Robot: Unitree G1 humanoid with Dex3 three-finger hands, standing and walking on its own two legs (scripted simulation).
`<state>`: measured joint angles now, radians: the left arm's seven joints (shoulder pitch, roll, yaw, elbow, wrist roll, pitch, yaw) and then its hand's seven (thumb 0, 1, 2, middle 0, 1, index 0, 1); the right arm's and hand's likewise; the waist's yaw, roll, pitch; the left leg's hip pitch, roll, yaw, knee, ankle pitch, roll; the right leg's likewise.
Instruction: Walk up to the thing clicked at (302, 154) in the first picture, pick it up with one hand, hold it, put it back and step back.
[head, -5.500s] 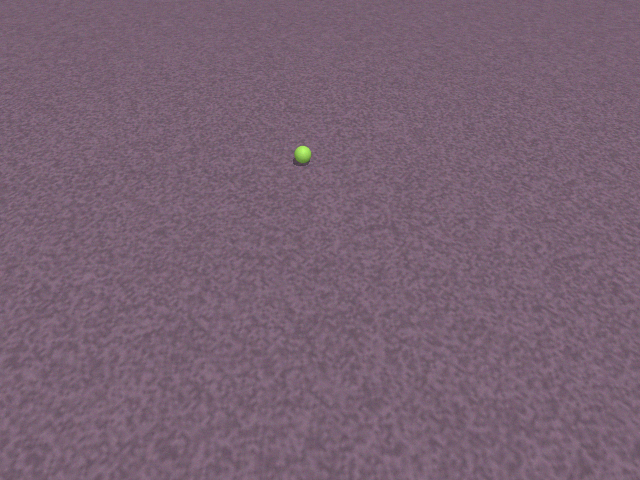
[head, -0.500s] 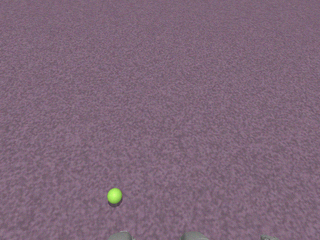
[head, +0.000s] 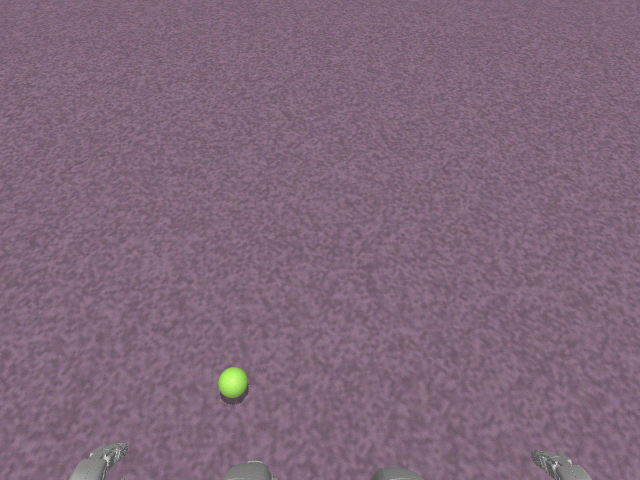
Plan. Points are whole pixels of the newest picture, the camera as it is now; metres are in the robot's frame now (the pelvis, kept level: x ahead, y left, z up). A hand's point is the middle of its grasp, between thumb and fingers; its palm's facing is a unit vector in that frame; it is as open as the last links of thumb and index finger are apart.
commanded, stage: walk up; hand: left
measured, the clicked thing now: (233, 382) +0.43 +0.25 -0.71
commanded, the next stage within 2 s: none
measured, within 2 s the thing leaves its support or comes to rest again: neither
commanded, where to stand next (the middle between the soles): +0.08 +0.00 m, yaw +1 degrees
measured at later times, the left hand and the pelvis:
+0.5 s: hand out of the picture +0.08 +0.28 -0.14, palm faces +0.06 -0.94 -0.35, open 7.3 cm; pelvis +0.00 +0.01 +0.01, yaw +3 degrees
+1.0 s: hand out of the picture +0.08 +0.28 -0.14, palm faces +0.10 -0.94 -0.34, open 7.3 cm; pelvis +0.04 +0.00 +0.01, yaw +4 degrees
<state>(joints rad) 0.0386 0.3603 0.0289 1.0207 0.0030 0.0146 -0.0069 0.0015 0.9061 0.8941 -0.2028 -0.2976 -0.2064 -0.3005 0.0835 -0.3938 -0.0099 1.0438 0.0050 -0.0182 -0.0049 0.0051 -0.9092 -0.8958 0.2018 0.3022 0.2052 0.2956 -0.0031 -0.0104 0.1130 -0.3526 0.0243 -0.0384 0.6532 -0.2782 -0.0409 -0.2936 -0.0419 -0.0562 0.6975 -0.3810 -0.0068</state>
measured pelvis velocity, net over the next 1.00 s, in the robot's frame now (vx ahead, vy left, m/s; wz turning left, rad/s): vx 0.04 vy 0.00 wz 0.07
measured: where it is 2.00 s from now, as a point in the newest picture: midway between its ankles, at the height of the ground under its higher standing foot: outside the picture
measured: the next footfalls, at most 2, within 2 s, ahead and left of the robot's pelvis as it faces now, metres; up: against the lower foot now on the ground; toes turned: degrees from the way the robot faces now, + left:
right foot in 1.18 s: +0.15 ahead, -0.16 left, +0.00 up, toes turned +3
left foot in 1.76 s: +0.14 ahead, +0.16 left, +0.00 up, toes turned +8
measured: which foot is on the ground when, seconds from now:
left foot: down 0.00-1.00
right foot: down 0.00-1.00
